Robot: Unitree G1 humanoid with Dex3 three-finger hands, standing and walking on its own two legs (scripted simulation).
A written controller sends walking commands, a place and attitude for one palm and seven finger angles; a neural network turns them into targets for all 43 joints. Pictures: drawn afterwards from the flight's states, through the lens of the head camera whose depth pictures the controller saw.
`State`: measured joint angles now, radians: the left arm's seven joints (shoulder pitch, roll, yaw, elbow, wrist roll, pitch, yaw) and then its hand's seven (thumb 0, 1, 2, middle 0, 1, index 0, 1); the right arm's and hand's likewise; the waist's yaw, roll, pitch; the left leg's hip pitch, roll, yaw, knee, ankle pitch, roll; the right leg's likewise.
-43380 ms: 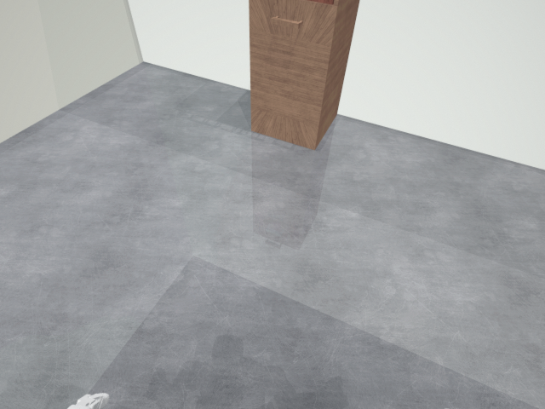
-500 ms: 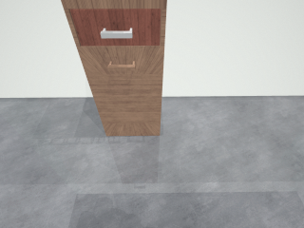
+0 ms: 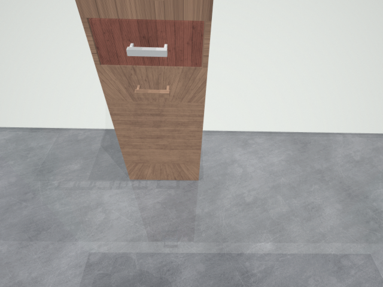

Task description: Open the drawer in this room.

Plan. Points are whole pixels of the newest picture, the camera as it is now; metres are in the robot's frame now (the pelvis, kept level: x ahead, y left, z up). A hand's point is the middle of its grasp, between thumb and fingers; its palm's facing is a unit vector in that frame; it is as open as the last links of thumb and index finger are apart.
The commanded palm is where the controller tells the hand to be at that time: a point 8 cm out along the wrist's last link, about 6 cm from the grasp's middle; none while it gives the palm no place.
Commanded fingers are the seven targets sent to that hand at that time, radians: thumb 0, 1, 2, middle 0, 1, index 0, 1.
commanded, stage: take the last steps up to it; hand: left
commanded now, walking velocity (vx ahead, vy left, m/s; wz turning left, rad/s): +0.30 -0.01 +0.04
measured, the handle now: (148, 49) +0.84 +0.20 +0.10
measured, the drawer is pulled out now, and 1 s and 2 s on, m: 0.00 0.00 0.00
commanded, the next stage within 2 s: come to a stop and stand still in 0.64 s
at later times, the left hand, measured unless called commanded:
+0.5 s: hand (138, 235) +0.29 +0.16 -0.18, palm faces -0.01 -0.98 -0.20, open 7.3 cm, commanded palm none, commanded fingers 0.00 0.90 0.90 -0.20 -0.30 -0.20 -0.30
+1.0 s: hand (144, 222) +0.33 +0.15 -0.17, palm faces +0.07 -0.98 -0.20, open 7.3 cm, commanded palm none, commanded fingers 0.00 0.90 0.90 -0.20 -0.30 -0.20 -0.30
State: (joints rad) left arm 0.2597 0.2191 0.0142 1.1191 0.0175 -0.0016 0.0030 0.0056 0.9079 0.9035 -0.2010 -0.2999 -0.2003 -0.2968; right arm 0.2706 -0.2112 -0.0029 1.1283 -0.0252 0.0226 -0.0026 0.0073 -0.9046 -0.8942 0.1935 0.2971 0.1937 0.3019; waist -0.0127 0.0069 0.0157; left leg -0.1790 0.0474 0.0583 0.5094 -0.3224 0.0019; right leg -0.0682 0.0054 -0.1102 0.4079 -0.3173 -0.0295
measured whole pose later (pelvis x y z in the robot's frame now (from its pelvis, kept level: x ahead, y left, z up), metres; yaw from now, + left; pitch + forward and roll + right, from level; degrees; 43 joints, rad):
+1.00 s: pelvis +0.32 -0.03 +0.00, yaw +0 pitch +1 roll +0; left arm 0.27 0.16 0.04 1.03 0.02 0.01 0.02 0.01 0.92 0.90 -0.20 -0.30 -0.20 -0.30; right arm 0.10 -0.14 -0.01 0.98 -0.01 0.01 -0.04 0.00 -0.90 -0.89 0.20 0.30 0.20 0.30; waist 0.03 0.00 0.09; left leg -0.28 0.07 0.09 0.54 -0.21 -0.01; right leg -0.20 -0.01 -0.09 0.59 -0.31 -0.01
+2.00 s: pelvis +0.32 -0.02 +0.00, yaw +0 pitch +0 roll +0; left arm 0.26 0.20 0.01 1.11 0.01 0.01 0.02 0.01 0.91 0.90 -0.20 -0.30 -0.20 -0.30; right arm 0.25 -0.16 0.01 1.09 -0.01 0.00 -0.03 0.01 -0.91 -0.89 0.20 0.30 0.20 0.30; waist 0.01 -0.03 0.06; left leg -0.17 0.00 0.03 0.42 -0.24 0.01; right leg -0.14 -0.05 0.00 0.40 -0.25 0.04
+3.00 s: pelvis +0.31 -0.06 +0.00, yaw -1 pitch -1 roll +1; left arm 0.27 0.16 -0.02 1.09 0.01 -0.01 0.02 0.01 0.91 0.90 -0.20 -0.30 -0.20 -0.30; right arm 0.26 -0.18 0.01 1.09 -0.01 -0.01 -0.02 0.01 -0.91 -0.89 0.19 0.30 0.19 0.30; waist 0.00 0.01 0.04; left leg -0.17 0.04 0.04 0.46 -0.26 -0.03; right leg -0.19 -0.01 0.01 0.51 -0.30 -0.01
